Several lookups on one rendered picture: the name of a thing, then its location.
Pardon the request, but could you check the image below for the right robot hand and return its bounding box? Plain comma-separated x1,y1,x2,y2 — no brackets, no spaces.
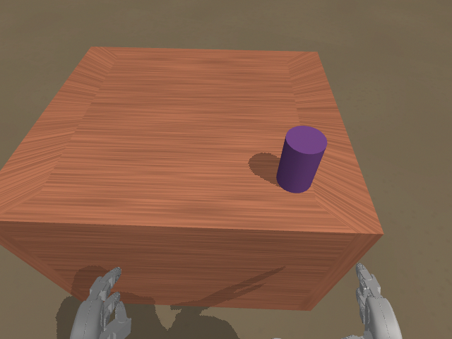
341,263,403,339

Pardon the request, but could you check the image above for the can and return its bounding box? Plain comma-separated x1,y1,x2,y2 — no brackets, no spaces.
276,126,327,194

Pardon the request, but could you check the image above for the left robot hand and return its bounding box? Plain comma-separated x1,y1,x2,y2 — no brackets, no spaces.
70,267,131,339

